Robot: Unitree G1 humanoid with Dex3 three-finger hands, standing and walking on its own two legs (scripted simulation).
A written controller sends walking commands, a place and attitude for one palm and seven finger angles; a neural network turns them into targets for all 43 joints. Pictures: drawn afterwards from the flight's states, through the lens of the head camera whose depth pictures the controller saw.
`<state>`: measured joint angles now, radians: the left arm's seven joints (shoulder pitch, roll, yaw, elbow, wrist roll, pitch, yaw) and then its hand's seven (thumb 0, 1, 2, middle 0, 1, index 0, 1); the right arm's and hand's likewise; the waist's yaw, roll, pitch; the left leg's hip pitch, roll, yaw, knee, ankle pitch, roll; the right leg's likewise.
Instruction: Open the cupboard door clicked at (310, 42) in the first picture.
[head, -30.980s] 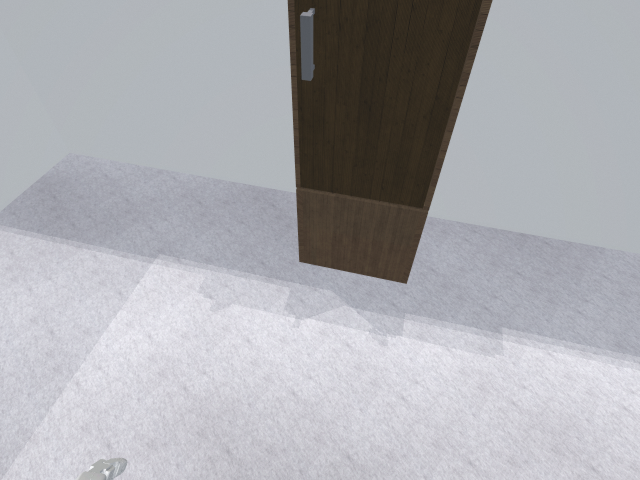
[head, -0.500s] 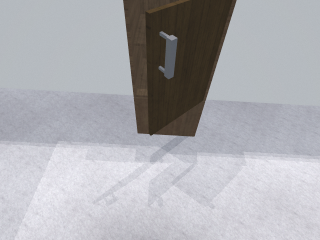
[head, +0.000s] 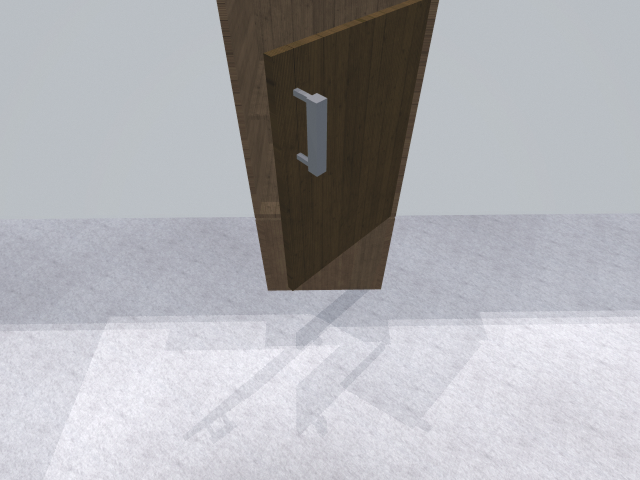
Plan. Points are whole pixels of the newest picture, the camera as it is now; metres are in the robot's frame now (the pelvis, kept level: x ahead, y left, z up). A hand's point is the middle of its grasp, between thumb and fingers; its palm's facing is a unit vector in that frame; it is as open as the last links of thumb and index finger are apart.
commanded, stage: let the arm hang, fingers relaxed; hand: left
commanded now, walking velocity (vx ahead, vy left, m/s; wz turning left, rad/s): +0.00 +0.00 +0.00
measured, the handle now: (308, 132) +0.63 +0.05 +0.11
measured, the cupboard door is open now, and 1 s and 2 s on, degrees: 43 43 43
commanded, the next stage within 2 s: look to check the result in 0.08 s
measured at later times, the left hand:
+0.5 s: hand out of the picture +0.01 +0.18 -0.17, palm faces +0.03 -0.97 -0.24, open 7.4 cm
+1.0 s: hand out of the picture +0.05 +0.17 -0.18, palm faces -0.03 -0.97 -0.23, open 7.4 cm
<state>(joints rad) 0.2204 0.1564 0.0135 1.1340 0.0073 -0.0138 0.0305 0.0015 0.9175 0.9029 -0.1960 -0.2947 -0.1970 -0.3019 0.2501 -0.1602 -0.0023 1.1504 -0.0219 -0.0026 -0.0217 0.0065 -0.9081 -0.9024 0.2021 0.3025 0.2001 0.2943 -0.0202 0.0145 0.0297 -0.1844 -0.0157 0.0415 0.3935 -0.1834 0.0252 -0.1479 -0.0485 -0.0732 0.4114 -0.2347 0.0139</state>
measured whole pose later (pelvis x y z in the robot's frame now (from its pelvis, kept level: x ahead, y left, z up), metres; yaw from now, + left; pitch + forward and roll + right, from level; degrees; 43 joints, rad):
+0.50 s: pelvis +0.00 -0.01 +0.00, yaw +0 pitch -1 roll +0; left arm 0.25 0.18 0.02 1.16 0.00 -0.01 0.02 0.00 0.91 0.90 -0.20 -0.29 -0.20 -0.30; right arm 0.22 -0.19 -0.01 1.15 -0.02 0.00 -0.02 0.00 -0.90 -0.90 0.20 0.30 0.20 0.29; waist -0.01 0.02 0.06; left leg -0.17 0.01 0.03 0.38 -0.18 0.00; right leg -0.13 -0.02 -0.08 0.38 -0.23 -0.01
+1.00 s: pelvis +0.01 -0.02 +0.00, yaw -4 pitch -1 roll +0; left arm 0.22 0.19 0.05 1.09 0.01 0.03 0.01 0.00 0.91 0.90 -0.20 -0.29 -0.20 -0.30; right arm 0.18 -0.20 -0.03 1.08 -0.02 0.02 -0.03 0.00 -0.90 -0.90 0.20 0.30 0.20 0.29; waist 0.00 0.01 0.06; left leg -0.22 0.05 0.10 0.48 -0.25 -0.01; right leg -0.20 0.02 -0.02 0.47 -0.26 -0.02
